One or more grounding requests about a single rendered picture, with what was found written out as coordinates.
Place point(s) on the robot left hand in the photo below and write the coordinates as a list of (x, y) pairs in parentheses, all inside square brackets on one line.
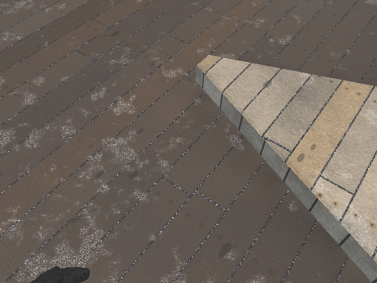
[(63, 275)]

